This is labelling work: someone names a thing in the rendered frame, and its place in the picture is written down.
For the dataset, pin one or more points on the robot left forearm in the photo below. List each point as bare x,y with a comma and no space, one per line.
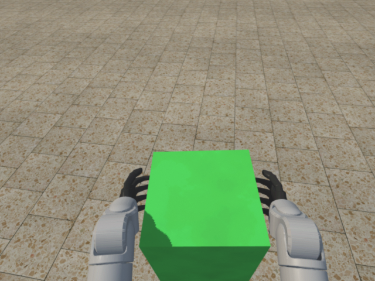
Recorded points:
113,240

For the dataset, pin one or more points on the carton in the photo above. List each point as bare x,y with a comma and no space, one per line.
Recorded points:
203,219

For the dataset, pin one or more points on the robot right hand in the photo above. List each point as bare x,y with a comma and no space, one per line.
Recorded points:
275,191

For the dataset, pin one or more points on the robot right forearm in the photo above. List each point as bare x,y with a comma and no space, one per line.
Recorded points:
299,243

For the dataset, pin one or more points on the robot left hand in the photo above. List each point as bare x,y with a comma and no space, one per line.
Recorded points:
130,189

